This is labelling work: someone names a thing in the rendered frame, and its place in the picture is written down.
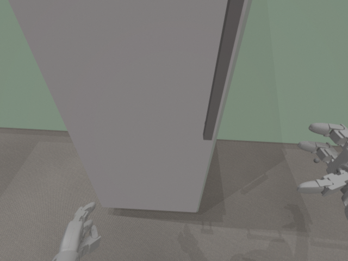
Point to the right robot hand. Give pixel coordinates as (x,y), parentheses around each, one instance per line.
(333,181)

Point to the fridge door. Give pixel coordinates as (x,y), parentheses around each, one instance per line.
(132,80)

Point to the left robot hand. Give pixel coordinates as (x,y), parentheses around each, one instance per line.
(75,231)

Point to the robot left forearm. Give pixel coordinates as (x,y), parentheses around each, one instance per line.
(67,256)

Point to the handle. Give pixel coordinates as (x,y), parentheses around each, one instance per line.
(229,31)

